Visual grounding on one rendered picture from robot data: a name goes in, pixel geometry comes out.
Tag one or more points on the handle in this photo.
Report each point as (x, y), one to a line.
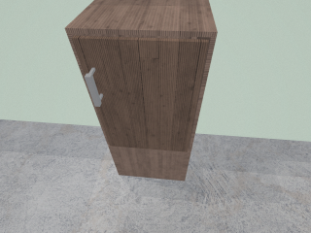
(96, 98)

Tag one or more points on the cupboard door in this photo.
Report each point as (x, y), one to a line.
(150, 88)

